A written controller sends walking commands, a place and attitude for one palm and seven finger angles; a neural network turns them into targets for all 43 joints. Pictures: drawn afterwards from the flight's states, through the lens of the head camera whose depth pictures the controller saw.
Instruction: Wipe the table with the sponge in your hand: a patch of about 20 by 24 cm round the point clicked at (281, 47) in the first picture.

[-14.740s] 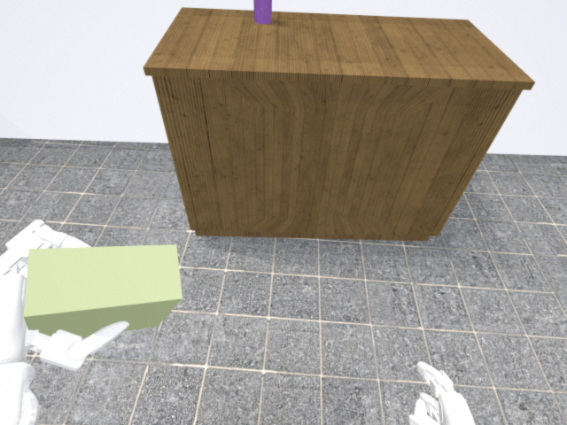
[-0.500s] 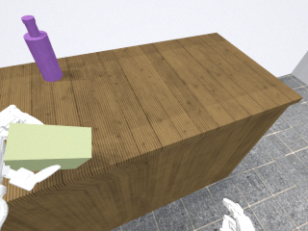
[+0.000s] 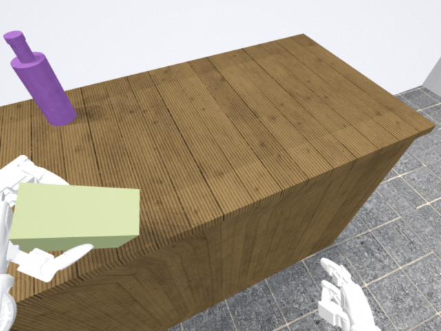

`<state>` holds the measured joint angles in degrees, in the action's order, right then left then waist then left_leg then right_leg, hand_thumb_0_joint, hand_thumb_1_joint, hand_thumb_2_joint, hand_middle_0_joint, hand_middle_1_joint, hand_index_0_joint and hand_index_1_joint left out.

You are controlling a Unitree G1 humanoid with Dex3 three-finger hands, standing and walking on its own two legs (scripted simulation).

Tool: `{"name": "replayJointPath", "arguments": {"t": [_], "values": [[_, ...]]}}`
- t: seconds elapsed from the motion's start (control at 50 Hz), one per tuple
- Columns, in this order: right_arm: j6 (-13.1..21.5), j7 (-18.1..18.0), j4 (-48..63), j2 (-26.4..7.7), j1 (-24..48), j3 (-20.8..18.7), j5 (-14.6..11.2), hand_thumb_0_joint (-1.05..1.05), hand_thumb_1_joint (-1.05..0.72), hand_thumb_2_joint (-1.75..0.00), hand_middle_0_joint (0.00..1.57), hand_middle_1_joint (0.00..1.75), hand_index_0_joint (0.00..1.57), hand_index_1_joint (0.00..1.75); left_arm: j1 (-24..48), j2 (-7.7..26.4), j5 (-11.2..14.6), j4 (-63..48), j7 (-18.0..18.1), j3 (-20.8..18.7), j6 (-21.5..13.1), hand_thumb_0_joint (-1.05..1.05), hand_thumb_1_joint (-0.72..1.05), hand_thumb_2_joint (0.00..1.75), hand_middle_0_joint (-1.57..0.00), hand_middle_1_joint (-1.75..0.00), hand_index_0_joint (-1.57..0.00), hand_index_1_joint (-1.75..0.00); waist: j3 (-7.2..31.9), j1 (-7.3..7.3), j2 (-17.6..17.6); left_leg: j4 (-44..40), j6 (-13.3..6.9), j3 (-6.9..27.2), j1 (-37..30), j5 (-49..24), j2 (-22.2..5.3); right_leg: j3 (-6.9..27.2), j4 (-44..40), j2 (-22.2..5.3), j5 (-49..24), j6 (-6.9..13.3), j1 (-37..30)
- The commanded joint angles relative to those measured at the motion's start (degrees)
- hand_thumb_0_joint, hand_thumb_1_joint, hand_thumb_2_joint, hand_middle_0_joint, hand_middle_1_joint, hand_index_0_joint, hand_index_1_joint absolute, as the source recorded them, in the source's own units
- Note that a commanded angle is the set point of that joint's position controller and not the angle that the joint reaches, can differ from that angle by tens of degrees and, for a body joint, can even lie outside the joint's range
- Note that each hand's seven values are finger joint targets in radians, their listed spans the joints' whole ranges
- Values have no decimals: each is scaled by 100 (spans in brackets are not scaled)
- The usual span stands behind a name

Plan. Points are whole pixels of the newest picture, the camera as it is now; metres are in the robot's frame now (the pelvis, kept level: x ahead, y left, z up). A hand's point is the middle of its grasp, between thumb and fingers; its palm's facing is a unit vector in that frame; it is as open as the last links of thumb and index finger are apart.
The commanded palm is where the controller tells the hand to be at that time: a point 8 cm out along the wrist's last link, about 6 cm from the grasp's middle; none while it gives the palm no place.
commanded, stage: come to a stop and stand still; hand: left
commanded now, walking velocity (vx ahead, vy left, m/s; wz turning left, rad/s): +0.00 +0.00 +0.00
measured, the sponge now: (96, 221) +0.23 +0.19 +0.14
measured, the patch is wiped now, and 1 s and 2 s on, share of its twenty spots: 0.00 0.00 0.00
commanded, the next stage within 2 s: look again from close up in 0.36 s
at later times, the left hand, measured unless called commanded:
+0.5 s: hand (49, 229) +0.21 +0.24 +0.15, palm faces +0.36 -0.86 -0.35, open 10.4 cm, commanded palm +0.16 +0.28 +0.18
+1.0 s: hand (33, 219) +0.22 +0.26 +0.16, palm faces +0.38 -0.81 -0.45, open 10.4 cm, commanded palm +0.16 +0.29 +0.18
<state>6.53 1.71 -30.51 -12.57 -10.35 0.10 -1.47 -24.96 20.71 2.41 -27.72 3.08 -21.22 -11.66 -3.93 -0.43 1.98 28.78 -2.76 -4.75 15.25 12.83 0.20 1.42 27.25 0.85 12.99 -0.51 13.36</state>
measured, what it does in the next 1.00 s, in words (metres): stands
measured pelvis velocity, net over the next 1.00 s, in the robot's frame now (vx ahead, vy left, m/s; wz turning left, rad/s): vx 0.01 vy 0.00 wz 0.05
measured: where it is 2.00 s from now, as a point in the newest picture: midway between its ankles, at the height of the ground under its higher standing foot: outside the picture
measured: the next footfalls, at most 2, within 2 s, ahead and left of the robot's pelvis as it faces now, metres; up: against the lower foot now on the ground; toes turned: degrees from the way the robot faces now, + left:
none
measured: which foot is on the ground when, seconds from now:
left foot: down 0.00-1.00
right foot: down 0.00-1.00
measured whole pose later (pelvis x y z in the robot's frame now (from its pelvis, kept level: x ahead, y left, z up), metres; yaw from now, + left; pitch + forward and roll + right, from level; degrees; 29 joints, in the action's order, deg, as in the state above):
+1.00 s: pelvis +0.01 +0.00 +0.00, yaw +3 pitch -1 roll -1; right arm 7.4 -1.5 -31.9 -10.9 -11.9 1.9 0.1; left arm -20.7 23.2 -1.0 -25.6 3.5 -19.9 -10.3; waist -3.7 -2.5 -1.4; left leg 25.9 -3.2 -2.4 13.5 11.6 1.3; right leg -1.0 22.5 0.0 11.8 -0.9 9.8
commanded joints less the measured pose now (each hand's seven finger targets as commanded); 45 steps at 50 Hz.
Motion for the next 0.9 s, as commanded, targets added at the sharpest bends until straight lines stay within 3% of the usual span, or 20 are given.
{"name": "replayJointPath", "arguments": {"t": [0.0, 0.02, 0.04, 0.06, 0.08, 0.14, 0.22, 0.3, 0.34, 0.42, 0.44, 0.46, 0.54, 0.56, 0.64, 0.66, 0.74, 0.76, 0.84, 0.88], "values": [[213, -287, 897, -574, 515, -162, 11, 0, -90, -90, 20, 30, 20, 30, 305, 1304, 99, -733, 241, -1051, -192, 0, 10, 130, -120, -160, -120, -160, 908, -107, -1014, -543, 180, 601, -454, -236, -431, 259, -594, -464, -424, 178, -57], [216, -347, 905, -551, 548, -136, 10, 0, -90, -90, 20, 30, 20, 30, 570, 1307, 110, -797, 248, -1023, -242, 0, 10, 130, -120, -160, -120, -160, 741, -80, -805, -581, 155, 641, -427, -90, -417, 324, -646, -468, -250, 194, 66], [191, -409, 850, -599, 642, -124, 25, 0, -90, -90, 20, 30, 20, 30, 995, 1720, 45, -1101, 321, -1305, -275, 0, 10, 130, -120, -160, -120, -160, 789, -82, -375, -661, 134, 662, -497, -67, -448, 335, -572, -424, -269, 200, 58], [198, -442, 826, -578, 581, -123, 39, 0, -90, -90, 20, 30, 20, 30, 1179, 1351, 75, -1024, 311, -984, -326, 0, 10, 130, -120, -160, -120, -160, 837, -58, 4, -723, 88, 705, -374, -16, -472, 232, -476, -431, -337, 208, -155], [237, -450, 823, -550, 545, -120, 20, 0, -90, -90, 20, 30, 20, 30, 1318, 1407, 69, -1074, 324, -948, -353, 0, 10, 130, -120, -160, -120, -160, 856, -79, 379, -691, 61, 690, -377, -31, -463, 290, -488, -432, -501, 219, -259], [349, -411, 716, -562, 501, -116, 18, 0, -90, -90, 20, 30, 20, 30, 1266, 1244, 52, -1070, 306, -771, -374, 0, 10, 130, -120, -160, -120, -160, 1034, -90, 693, -493, 89, 594, -625, -307, -347, 384, -593, -466, -871, 272, -337], [379, -332, 666, -575, 418, -140, 44, 0, -90, -90, 20, 30, 20, 30, 789, 847, 36, -855, 277, -386, -363, 0, 10, 130, -120, -160, -120, -160, 914, -98, 99, -446, 117, 641, -531, -167, -294, 419, -854, -487, -706, 278, -280], [334, -320, 714, -591, 473, -127, 40, 0, -90, -90, 20, 30, 20, 30, 481, 813, 38, -709, 272, -337, -299, 0, 10, 130, -120, -160, -120, -160, 789, -115, -242, -603, 132, 653, -447, -125, -325, 292, -907, -419, -538, 222, -178], [317, -345, 723, -595, 569, -102, 30, 0, -90, -90, 20, 30, 20, 30, 509, 1041, 18, -742, 295, -534, -282, 0, 10, 130, -120, -160, -120, -160, 702, -124, -173, -733, 141, 671, -484, -107, -350, 216, -907, -352, -444, 197, -74], [314, -387, 794, -576, 533, -97, 40, 0, -90, -90, 20, 30, 20, 30, 775, 1098, 27, -947, 293, -563, -325, 0, 10, 130, -120, -160, -120, -160, 842, -120, -8, -868, 95, 780, -369, 42, -392, 152, -818, -313, -455, 179, -349], [319, -400, 786, -596, 620, -83, 37, 0, -90, -90, 20, 30, 20, 30, 904, 1300, 3, -1142, 317, -717, -333, 0, 10, 130, -120, -160, -120, -160, 900, -121, 271, -893, 100, 745, -445, 27, -384, 130, -771, -299, -472, 174, -338], [321, -403, 770, -578, 558, -81, 57, 0, -90, -90, 20, 30, 20, 30, 911, 1097, 12, -1104, 311, -544, -349, 0, 10, 130, -120, -160, -120, -160, 948, -110, 311, -908, 80, 766, -404, 31, -400, 70, -743, -287, -532, 173, -441], [373, -377, 760, -586, 526, -92, 45, 0, -90, -90, 20, 30, 20, 30, 747, 1168, 10, -1185, 330, -622, -331, 0, 10, 130, -120, -160, -120, -160, 1155, -135, 444, -816, 116, 749, -669, -523, -399, 52, -637, -292, -946, 189, -520], [356, -365, 722, -581, 450, -84, 60, 0, -90, -90, 20, 30, 20, 30, 698, 922, 27, -1034, 308, -414, -320, 0, 10, 130, -120, -160, -120, -160, 1110, -119, 338, -843, 125, 786, -603, -542, -407, -10, -648, -275, -929, 177, -528], [365, -353, 709, -602, 487, -99, 30, 0, -90, -90, 20, 30, 20, 30, 727, 1000, -18, -1080, 314, -448, -273, 0, 10, 130, -120, -160, -120, -160, 1073, -121, 320, -884, 159, 819, -653, -633, -437, -7, -625, -254, -975, 169, -511], [343, -345, 704, -597, 437, -90, 48, 0, -90, -90, 20, 30, 20, 30, 684, 840, 1, -953, 292, -296, -264, 0, 10, 130, -120, -160, -120, -160, 1025, -118, 181, -905, 148, 833, -628, -612, -459, -57, -655, -247, -939, 149, -480], [346, -352, 716, -612, 546, -95, 19, 0, -90, -90, 20, 30, 20, 30, 831, 1040, -50, -1093, 327, -447, -234, 0, 10, 130, -120, -160, -120, -160, 921, -120, 304, -1064, 197, 894, -570, -373, -491, -24, -606, -220, -766, 148, -473], [325, -353, 703, -612, 488, -84, 46, 0, -90, -90, 20, 30, 20, 30, 820, 863, -37, -1011, 304, -284, -247, 0, 10, 130, -120, -160, -120, -160, 896, -117, 286, -1125, 174, 932, -470, -211, -516, -85, -622, -206, -691, 134, -513], [345, -361, 739, -605, 561, -93, 19, 0, -90, -90, 20, 30, 20, 30, 890, 1158, -80, -1213, 361, -565, -252, 0, 10, 130, -120, -160, -120, -160, 920, -132, 355, -1148, 189, 944, -429, -140, -500, -60, -603, -222, -705, 149, -645], [337, -358, 751, -591, 467, -116, 39, 0, -90, -90, 20, 30, 20, 30, 811, 974, -47, -1199, 335, -389, -280, 0, 10, 130, -120, -160, -120, -160, 985, -111, 351, -1145, 202, 999, -460, -225, -525, -68, -609, -238, -744, 171, -706]]}}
